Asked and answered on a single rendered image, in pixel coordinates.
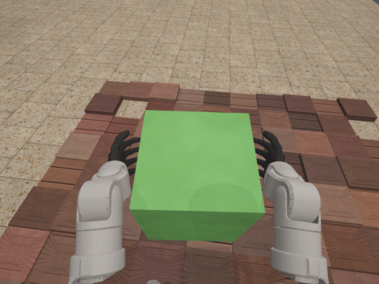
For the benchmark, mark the left robot hand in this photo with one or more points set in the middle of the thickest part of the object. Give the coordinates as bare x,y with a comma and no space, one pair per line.
117,150

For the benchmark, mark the right robot hand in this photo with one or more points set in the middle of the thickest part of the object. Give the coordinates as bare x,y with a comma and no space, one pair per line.
274,153

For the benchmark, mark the right robot forearm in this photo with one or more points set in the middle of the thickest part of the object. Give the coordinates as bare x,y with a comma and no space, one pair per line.
297,250

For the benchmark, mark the carton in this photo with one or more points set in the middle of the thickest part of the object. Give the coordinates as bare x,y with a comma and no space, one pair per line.
196,176

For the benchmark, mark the left robot forearm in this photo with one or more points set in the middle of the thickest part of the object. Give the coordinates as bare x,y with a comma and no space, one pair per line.
98,251

